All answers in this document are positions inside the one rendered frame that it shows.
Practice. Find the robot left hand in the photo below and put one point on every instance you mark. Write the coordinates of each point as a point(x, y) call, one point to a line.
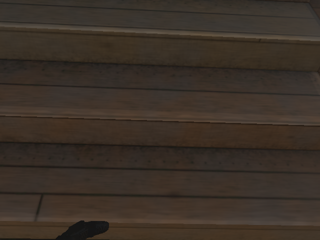
point(83, 230)

